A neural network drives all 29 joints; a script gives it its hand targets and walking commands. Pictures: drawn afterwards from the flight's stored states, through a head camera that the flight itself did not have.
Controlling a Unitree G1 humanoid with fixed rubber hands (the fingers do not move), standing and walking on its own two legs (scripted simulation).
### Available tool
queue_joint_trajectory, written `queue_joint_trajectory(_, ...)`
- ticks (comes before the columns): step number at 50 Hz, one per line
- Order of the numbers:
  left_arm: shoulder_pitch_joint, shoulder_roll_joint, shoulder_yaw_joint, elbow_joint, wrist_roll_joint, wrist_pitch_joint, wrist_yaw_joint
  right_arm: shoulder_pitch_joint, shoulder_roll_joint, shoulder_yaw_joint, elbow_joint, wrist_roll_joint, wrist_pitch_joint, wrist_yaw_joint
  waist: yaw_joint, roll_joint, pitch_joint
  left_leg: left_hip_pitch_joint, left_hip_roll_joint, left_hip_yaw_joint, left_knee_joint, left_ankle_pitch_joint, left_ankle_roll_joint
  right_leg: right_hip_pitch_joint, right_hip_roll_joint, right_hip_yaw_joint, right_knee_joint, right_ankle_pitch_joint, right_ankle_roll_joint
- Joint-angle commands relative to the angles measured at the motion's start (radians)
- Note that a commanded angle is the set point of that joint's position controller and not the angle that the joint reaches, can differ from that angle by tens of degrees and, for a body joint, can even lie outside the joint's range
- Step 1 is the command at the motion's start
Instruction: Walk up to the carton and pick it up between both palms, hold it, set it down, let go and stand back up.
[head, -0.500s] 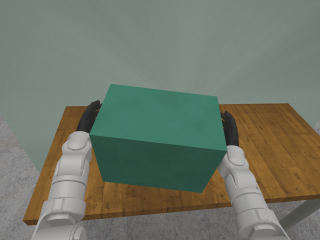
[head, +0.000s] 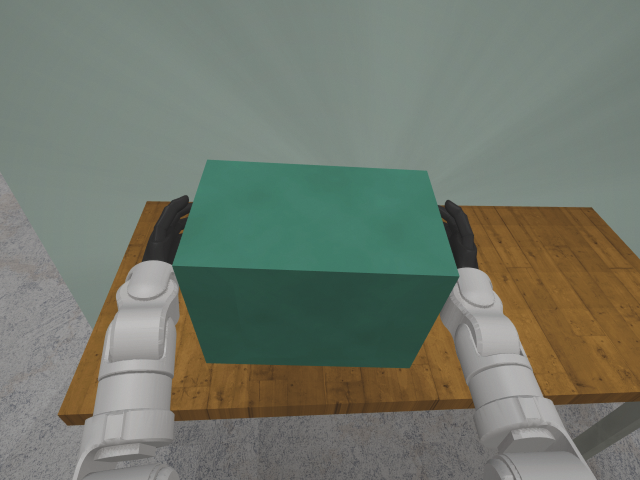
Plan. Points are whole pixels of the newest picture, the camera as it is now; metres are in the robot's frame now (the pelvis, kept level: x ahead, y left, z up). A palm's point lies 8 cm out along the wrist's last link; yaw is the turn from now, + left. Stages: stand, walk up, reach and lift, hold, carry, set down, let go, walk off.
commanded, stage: reach and lift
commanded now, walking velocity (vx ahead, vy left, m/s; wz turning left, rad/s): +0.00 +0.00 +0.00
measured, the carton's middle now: (313, 269) +0.36 +0.01 +0.10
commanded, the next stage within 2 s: hold in 0.62 s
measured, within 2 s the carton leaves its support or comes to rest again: neither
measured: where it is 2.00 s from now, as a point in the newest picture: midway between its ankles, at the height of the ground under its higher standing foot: outside the picture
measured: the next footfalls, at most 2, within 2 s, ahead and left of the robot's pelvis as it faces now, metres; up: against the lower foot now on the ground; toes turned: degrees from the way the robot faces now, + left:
none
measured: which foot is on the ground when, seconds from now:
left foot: down 0.00-1.00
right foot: down 0.00-1.00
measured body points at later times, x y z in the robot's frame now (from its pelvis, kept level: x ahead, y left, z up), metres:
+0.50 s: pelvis +0.01 +0.01 +0.00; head -0.01 +0.03 +0.45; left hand +0.37 +0.19 +0.14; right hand +0.37 -0.18 +0.14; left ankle +0.07 +0.13 -0.75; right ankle -0.03 -0.10 -0.75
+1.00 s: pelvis +0.01 +0.00 +0.00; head -0.03 +0.02 +0.45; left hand +0.36 +0.20 +0.15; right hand +0.37 -0.17 +0.15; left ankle +0.07 +0.13 -0.75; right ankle -0.03 -0.10 -0.75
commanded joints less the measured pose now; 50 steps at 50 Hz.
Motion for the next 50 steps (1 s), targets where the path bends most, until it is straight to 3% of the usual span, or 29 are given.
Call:
queue_joint_trajectory(1,-0.603,-0.548,-0.489,-0.225,-0.104,-0.056,-0.109,-0.758,0.531,0.478,-0.338,0.057,-0.059,0.108,0.005,0.066,-0.408,0.431,-0.046,-0.001,0.058,0.104,0.021,-0.149,-0.001,-0.007,-0.080,0.226,0.066)
queue_joint_trajectory(2,-0.626,-0.540,-0.490,-0.250,-0.103,-0.053,-0.112,-0.751,0.527,0.468,-0.320,0.054,-0.052,0.110,0.005,0.084,-0.395,0.425,-0.041,-0.004,0.055,0.094,0.021,-0.156,-0.001,-0.007,-0.080,0.195,0.064)
queue_joint_trajectory(3,-0.632,-0.544,-0.508,-0.264,-0.116,-0.051,-0.114,-0.738,0.518,0.457,-0.318,0.048,-0.052,0.109,-0.020,0.082,-0.397,0.441,-0.041,-0.007,0.053,0.092,0.016,-0.171,0.001,-0.013,-0.080,0.188,0.060)
queue_joint_trajectory(4,-0.642,-0.534,-0.511,-0.261,-0.119,-0.052,-0.114,-0.737,0.513,0.450,-0.306,0.049,-0.047,0.112,-0.016,0.081,-0.388,0.436,-0.037,-0.006,0.050,0.073,0.015,-0.188,-0.003,-0.013,-0.084,0.165,0.061)
queue_joint_trajectory(7,-0.586,-0.548,-0.544,-0.348,-0.134,-0.042,-0.099,-0.730,0.509,0.494,-0.411,0.095,-0.048,0.110,-0.008,0.105,-0.478,0.497,-0.042,-0.009,0.084,0.217,-0.002,-0.145,0.007,-0.015,-0.070,0.300,0.062)
queue_joint_trajectory(8,-0.594,-0.538,-0.545,-0.347,-0.138,-0.038,-0.101,-0.709,0.506,0.490,-0.400,0.100,-0.038,0.109,-0.021,0.114,-0.473,0.502,-0.045,-0.012,0.093,0.232,-0.007,-0.151,0.009,-0.021,-0.065,0.328,0.062)
queue_joint_trajectory(11,-0.567,-0.534,-0.534,-0.335,-0.128,-0.020,-0.111,-0.714,0.486,0.491,-0.414,0.091,-0.019,0.107,-0.014,0.086,-0.409,0.489,-0.040,-0.015,0.078,0.190,0.001,-0.156,0.008,-0.020,-0.074,0.280,0.063)
queue_joint_trajectory(14,-0.577,-0.549,-0.591,-0.449,-0.154,-0.012,-0.094,-0.707,0.483,0.516,-0.487,0.121,-0.017,0.113,-0.016,0.131,-0.488,0.545,-0.037,-0.026,0.105,0.291,-0.023,-0.155,0.016,-0.022,-0.065,0.330,0.054)
queue_joint_trajectory(17,-0.556,-0.534,-0.585,-0.419,-0.160,0.004,-0.092,-0.701,0.458,0.509,-0.492,0.133,0.006,0.115,-0.019,0.105,-0.443,0.528,-0.033,-0.028,0.100,0.278,-0.021,-0.163,0.019,-0.020,-0.077,0.308,0.056)
queue_joint_trajectory(18,-0.574,-0.529,-0.591,-0.456,-0.169,0.003,-0.092,-0.693,0.465,0.517,-0.490,0.134,0.013,0.117,-0.022,0.092,-0.452,0.531,-0.034,-0.031,0.096,0.271,-0.019,-0.163,0.015,-0.018,-0.073,0.319,0.055)
queue_joint_trajectory(20,-0.556,-0.528,-0.579,-0.417,-0.160,0.018,-0.091,-0.692,0.436,0.498,-0.485,0.126,0.021,0.118,-0.017,0.101,-0.409,0.520,-0.034,-0.028,0.086,0.235,-0.016,-0.177,0.015,-0.019,-0.081,0.290,0.056)
queue_joint_trajectory(22,-0.558,-0.527,-0.596,-0.449,-0.168,0.027,-0.090,-0.678,0.444,0.498,-0.490,0.132,0.032,0.123,-0.019,0.108,-0.429,0.525,-0.030,-0.031,0.088,0.250,-0.020,-0.176,0.015,-0.014,-0.087,0.293,0.054)
queue_joint_trajectory(26,-0.527,-0.519,-0.558,-0.442,-0.143,0.047,-0.099,-0.689,0.446,0.510,-0.519,0.144,0.042,0.119,-0.002,0.110,-0.439,0.521,-0.041,-0.024,0.093,0.271,-0.012,-0.124,0.010,-0.009,-0.071,0.373,0.062)
queue_joint_trajectory(28,-0.514,-0.506,-0.545,-0.450,-0.137,0.052,-0.104,-0.665,0.446,0.517,-0.510,0.152,0.053,0.118,0.003,0.080,-0.415,0.501,-0.039,-0.024,0.085,0.275,-0.010,-0.105,0.008,0.000,-0.077,0.394,0.068)
queue_joint_trajectory(32,-0.549,-0.498,-0.518,-0.397,-0.122,0.064,-0.116,-0.695,0.450,0.498,-0.471,0.131,0.066,0.113,0.001,0.054,-0.337,0.456,-0.042,-0.015,0.060,0.164,0.005,-0.128,0.001,-0.005,-0.080,0.315,0.070)
queue_joint_trajectory(34,-0.584,-0.516,-0.541,-0.477,-0.141,0.054,-0.110,-0.744,0.479,0.523,-0.540,0.139,0.052,0.112,0.013,0.079,-0.459,0.500,-0.046,-0.015,0.080,0.216,0.000,-0.098,0.001,-0.007,-0.067,0.368,0.071)
queue_joint_trajectory(36,-0.566,-0.517,-0.542,-0.417,-0.145,0.060,-0.107,-0.756,0.470,0.520,-0.534,0.143,0.057,0.110,-0.002,0.074,-0.415,0.494,-0.043,-0.019,0.084,0.214,0.000,-0.129,0.009,-0.010,-0.072,0.348,0.067)
queue_joint_trajectory(39,-0.608,-0.508,-0.515,-0.387,-0.133,0.071,-0.111,-0.751,0.464,0.475,-0.442,0.108,0.071,0.121,0.002,0.057,-0.360,0.462,-0.038,-0.014,0.051,0.085,0.013,-0.157,0.003,-0.012,-0.095,0.202,0.064)
queue_joint_trajectory(40,-0.627,-0.524,-0.526,-0.408,-0.138,0.068,-0.105,-0.771,0.463,0.468,-0.461,0.110,0.062,0.127,0.008,0.085,-0.391,0.481,-0.036,-0.013,0.057,0.104,0.006,-0.170,0.003,-0.013,-0.089,0.210,0.064)
queue_joint_trajectory(41,-0.629,-0.524,-0.536,-0.380,-0.148,0.067,-0.105,-0.775,0.466,0.470,-0.435,0.113,0.063,0.126,-0.011,0.077,-0.371,0.461,-0.036,-0.016,0.058,0.096,0.008,-0.179,0.006,-0.018,-0.086,0.197,0.059)
queue_joint_trajectory(43,-0.628,-0.529,-0.537,-0.367,-0.158,0.064,-0.104,-0.799,0.471,0.464,-0.473,0.118,0.057,0.121,-0.011,0.069,-0.412,0.475,-0.038,-0.017,0.073,0.127,0.008,-0.167,0.006,-0.014,-0.080,0.248,0.063)
queue_joint_trajectory(46,-0.652,-0.515,-0.504,-0.352,-0.141,0.070,-0.109,-0.789,0.475,0.461,-0.406,0.110,0.076,0.122,0.005,0.064,-0.374,0.466,-0.039,-0.013,0.058,0.086,0.015,-0.167,0.000,-0.005,-0.088,0.214,0.069)
queue_joint_trajectory(49,-0.666,-0.520,-0.513,-0.341,-0.144,0.073,-0.113,-0.790,0.477,0.445,-0.378,0.111,0.076,0.121,-0.020,0.078,-0.373,0.464,-0.039,-0.014,0.061,0.108,0.008,-0.175,0.003,-0.012,-0.081,0.230,0.069)
queue_joint_trajectory(50,-0.659,-0.511,-0.493,-0.346,-0.133,0.079,-0.117,-0.791,0.480,0.447,-0.376,0.114,0.082,0.120,-0.007,0.086,-0.377,0.460,-0.043,-0.011,0.060,0.103,0.012,-0.154,-0.006,-0.003,-0.084,0.237,0.072)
